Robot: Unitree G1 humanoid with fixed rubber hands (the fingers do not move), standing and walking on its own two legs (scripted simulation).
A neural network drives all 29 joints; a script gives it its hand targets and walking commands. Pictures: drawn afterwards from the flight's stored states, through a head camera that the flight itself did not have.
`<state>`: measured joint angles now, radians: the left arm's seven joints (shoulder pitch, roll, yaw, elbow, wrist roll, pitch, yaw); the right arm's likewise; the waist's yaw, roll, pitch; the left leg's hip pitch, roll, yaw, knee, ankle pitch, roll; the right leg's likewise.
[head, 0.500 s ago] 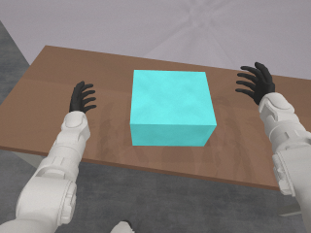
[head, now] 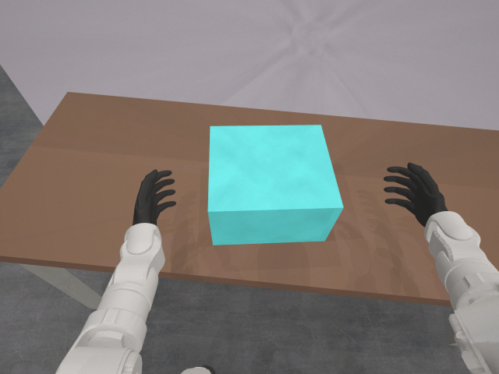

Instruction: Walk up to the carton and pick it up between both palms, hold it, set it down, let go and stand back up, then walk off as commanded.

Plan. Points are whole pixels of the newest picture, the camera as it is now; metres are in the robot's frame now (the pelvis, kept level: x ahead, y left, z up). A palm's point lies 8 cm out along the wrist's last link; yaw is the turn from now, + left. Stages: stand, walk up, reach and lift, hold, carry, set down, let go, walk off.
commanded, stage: set down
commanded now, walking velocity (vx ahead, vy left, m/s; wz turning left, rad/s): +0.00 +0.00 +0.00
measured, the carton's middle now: (267, 184) +0.50 +0.04 -0.09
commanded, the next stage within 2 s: none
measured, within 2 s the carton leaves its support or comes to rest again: neither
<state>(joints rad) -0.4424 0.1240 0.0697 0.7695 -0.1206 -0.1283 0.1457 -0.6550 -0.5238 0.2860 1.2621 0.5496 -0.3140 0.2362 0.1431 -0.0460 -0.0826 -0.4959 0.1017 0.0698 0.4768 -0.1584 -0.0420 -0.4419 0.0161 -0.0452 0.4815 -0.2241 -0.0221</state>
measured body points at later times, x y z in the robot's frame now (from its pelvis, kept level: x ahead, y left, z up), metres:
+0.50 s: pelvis +0.02 -0.01 +0.00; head +0.04 +0.00 +0.45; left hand +0.29 +0.23 -0.01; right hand +0.35 -0.24 +0.00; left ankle +0.04 +0.15 -0.74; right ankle +0.00 -0.11 -0.74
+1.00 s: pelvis +0.01 +0.01 +0.00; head +0.03 +0.02 +0.45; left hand +0.24 +0.24 -0.03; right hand +0.26 -0.24 -0.04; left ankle +0.04 +0.15 -0.74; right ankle +0.00 -0.11 -0.74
